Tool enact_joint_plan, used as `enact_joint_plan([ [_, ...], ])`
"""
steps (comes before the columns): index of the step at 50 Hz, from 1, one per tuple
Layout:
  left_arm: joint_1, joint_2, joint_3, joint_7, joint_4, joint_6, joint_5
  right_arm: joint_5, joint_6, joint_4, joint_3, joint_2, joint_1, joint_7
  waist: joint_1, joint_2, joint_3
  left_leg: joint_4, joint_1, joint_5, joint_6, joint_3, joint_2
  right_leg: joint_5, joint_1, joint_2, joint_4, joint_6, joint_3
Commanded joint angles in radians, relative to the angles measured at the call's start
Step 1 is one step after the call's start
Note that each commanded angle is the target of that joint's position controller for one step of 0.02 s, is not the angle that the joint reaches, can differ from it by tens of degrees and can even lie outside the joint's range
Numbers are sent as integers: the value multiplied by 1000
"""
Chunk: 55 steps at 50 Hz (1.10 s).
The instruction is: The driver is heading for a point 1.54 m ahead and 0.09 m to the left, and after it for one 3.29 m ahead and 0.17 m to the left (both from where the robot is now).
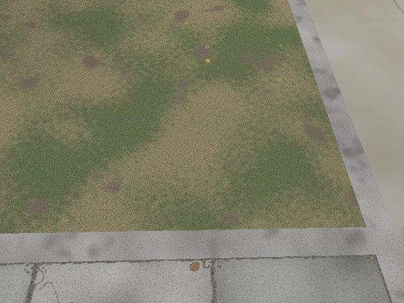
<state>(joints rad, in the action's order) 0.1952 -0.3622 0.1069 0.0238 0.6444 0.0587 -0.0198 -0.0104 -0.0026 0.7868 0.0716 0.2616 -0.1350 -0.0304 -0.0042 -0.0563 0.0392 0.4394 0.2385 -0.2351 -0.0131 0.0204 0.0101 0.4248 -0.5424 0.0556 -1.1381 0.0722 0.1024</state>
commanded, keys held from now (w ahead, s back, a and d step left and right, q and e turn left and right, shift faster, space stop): no key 0.52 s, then w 0.48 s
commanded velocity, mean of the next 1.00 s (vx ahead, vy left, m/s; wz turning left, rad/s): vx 0.14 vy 0.00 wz -0.13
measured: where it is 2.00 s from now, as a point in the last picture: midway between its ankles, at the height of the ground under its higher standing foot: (213, 232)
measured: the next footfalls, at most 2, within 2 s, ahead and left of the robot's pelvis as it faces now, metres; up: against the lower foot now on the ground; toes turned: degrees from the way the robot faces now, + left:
right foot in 0.22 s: +0.04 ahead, -0.15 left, +0.00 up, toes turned -6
left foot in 0.54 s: +0.04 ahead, +0.10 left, +0.00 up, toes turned -5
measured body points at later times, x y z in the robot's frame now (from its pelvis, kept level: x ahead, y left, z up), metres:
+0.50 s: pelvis +0.00 -0.05 +0.00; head +0.01 -0.06 +0.45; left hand +0.19 +0.18 -0.10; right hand +0.08 -0.34 -0.13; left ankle -0.01 +0.10 -0.73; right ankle -0.01 -0.15 -0.74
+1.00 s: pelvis +0.10 -0.06 +0.00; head +0.12 -0.08 +0.45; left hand +0.10 +0.21 -0.12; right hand +0.25 -0.33 -0.11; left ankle +0.21 +0.09 -0.68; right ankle +0.00 -0.15 -0.74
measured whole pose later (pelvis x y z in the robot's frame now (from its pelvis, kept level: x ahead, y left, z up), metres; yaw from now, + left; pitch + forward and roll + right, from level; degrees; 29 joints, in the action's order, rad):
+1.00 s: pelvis +0.10 -0.06 +0.00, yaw -5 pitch +2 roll +0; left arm 0.45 -0.24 0.05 -0.01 0.85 -0.07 -0.01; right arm 0.02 -0.08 0.80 0.05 0.29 -0.12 0.03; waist 0.07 0.04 0.02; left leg 0.87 0.61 -0.16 -0.02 0.00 0.09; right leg 0.26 0.01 0.03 -0.23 -0.05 -0.02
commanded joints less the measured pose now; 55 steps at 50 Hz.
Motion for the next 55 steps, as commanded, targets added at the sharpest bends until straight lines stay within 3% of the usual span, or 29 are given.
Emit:
enact_joint_plan([
  [1, -54, -35, 3, -2, -102, -11, -4, -2, 0, -65, 32, 160, 5, -16, -29, 208, -78, -123, -188, 392, -214, -166, 238, -24, -104, -45, 51, 33, -31],
  [6, -56, -14, -18, -11, -115, -16, 10, 14, 8, -66, 44, 214, 13, 6, -37, 244, -112, -101, -145, 436, -220, -121, 261, 6, 121, -63, 346, 10, -105],
  [10, 38, -17, -13, -19, -70, -15, 13, 43, 7, -42, 26, 190, 13, 18, 18, 219, -103, -9, -77, 358, -153, -100, 233, -258, 363, -29, 760, -62, -145],
  [11, 44, -46, -9, -14, -73, -15, 17, 32, -1, -20, 10, 151, -40, 23, 12, 156, -125, 39, 3, 248, -77, -69, 199, -400, 497, -82, 808, -89, -65],
  [12, 65, -127, 2, 1, -90, -12, 27, -24, -13, -39, -18, 77, -63, 34, -23, -102, -196, 242, 150, -93, 22, 23, 109, -768, 648, -311, 764, -158, 192],
  [13, 23, -92, -15, -9, -93, -26, 54, -8, -12, -61, -14, 88, -6, 25, 0, -200, -172, 310, 209, -367, 62, -3, 54, -748, 504, -420, 779, -325, 279],
  [14, 2, -57, -24, -20, -94, -45, 59, 5, -4, -58, 3, 157, 26, 15, 26, -131, -133, 412, 205, -386, 80, -36, 68, -638, 446, -387, 811, -356, 263],
  [15, -21, -36, -32, -22, -76, -60, 58, 13, 3, -47, 10, 163, 21, 13, 12, -125, -111, 458, 214, -353, 83, -54, 71, -574, 426, -340, 818, -324, 212],
  [17, -73, -49, -29, -21, -65, -75, 39, 7, 22, -12, 20, 165, -19, 2, -5, -109, -78, 484, 210, -271, 97, -66, 74, -563, 390, -295, 818, -280, 153],
  [21, -95, -9, -41, -15, -34, -73, 37, 13, 20, 8, 2, 106, -37, 6, -11, -89, -93, 359, 107, -187, 105, -41, 60, -611, 367, -240, 789, -271, 71],
  [24, -91, -4, -44, -16, -6, -65, 32, 15, 15, 9, -5, 103, -27, 9, -1, -83, -102, 178, 39, -122, 94, -26, 47, -540, 382, -246, 770, -279, 104],
  [26, -82, 13, -51, -18, 20, -65, 21, 0, 9, 25, -11, 105, -62, 14, -29, -45, -95, -43, -90, 130, 66, -30, 45, -403, 333, -212, 761, -222, 92],
  [27, -46, 23, -54, -20, 38, -69, 31, -10, 7, 31, -8, 137, -88, 13, -16, -3, -118, -42, -159, 202, 43, -76, 84, -221, 300, -168, 748, -176, 71],
  [28, -18, 13, -49, -25, 39, -71, 43, 5, 10, 38, 7, 204, -90, 10, 31, 96, -92, 7, -142, 103, 3, -75, 106, -17, 255, -96, 735, -146, 15],
  [29, -57, 11, -48, -18, 29, -67, 38, 23, 10, 54, 20, 214, -99, 13, 3, 169, -57, -31, -31, -277, -55, -101, 93, 100, 251, -27, 672, -118, -69],
  [30, -94, -1, -44, -13, 23, -69, 29, 18, 4, 45, 14, 192, -98, 13, -18, 186, 1, -112, 34, -463, -85, -168, 116, 135, 222, -11, 592, -109, -97],
  [31, -103, 15, -42, -9, 17, -76, 16, 9, -5, 50, 11, 188, -114, 9, -23, 237, 29, -186, 42, -552, -116, -265, 177, 111, 177, 2, 501, -104, -133],
  [33, -89, 29, -37, -14, 17, -94, 1, 20, -25, 52, 15, 201, -120, 4, -17, 304, 95, -265, 57, -574, -182, -425, 293, 26, 129, -24, 405, -117, -133],
  [36, -11, 57, -35, -32, 52, -126, -7, 44, -30, 29, 11, 190, -52, 5, 45, 255, 79, -223, 114, -432, -142, -310, 241, -5, 309, -37, 622, -167, -144],
  [37, 45, 45, -24, -35, 89, -128, -1, 43, -31, 23, 8, 174, -40, 7, 65, 228, 50, -162, 157, -354, -115, -241, 191, -102, 435, -20, 675, -165, -151],
  [38, 125, 13, -10, -35, 121, -128, 2, 35, -38, 12, -4, 136, -21, 8, 89, 160, 10, -31, 207, -254, -79, -166, 141, -119, 539, -63, 707, -171, -79],
  [39, 228, -66, 12, -31, 141, -130, 6, 28, -52, -20, -23, 67, 2, 12, 107, -75, -26, 278, 367, -174, -10, -14, 20, 50, 670, -237, 846, -246, 232],
  [40, 286, -128, 24, -45, 140, -140, 10, 41, -71, -69, -15, 106, 52, 7, 136, -209, 0, 513, 539, -313, 0, -32, -25, 135, 686, -421, 983, -380, 583],
  [41, 245, -70, 2, -44, 138, -154, 14, 57, -83, -67, 1, 145, 39, 10, 93, -115, 51, 665, 634, -312, -19, -101, 36, 134, 673, -453, 980, -406, 593],
  [42, 214, -31, -11, -42, 128, -164, 14, 62, -91, -50, 0, 139, 7, 21, 66, -67, 62, 706, 665, -218, -45, -118, 71, 104, 682, -409, 974, -373, 490],
  [43, 188, -25, -14, -41, 123, -168, 14, 52, -98, -36, 0, 130, -5, 28, 52, -33, 54, 694, 669, -136, -58, -107, 95, 35, 683, -367, 982, -336, 392],
  [46, 187, 1, -28, -36, 128, -152, 18, 33, -99, -37, -5, 98, 32, 56, 47, -29, 37, 568, 597, 15, -37, -59, 119, -327, 642, -285, 1001, -277, 170],
  [50, 236, -38, -23, -18, 151, -138, 10, 26, -95, -90, -34, 32, 165, 74, 82, -23, 45, 283, 464, 180, 19, 8, 69, -443, 538, -232, 1015, -267, 16],
  [55, 269, -70, -15, -13, 185, -138, -3, 39, -94, -134, -30, 76, 247, 88, 72, -48, 85, 113, 357, 253, -13, -2, 35, -450, 542, -295, 1020, -248, -2],
])
Keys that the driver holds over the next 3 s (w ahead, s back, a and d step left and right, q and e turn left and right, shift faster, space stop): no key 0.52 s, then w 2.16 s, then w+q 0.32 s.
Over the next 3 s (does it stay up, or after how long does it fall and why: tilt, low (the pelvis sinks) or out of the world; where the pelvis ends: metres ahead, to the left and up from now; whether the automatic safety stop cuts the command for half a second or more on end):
stays up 1.22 -0.13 0.00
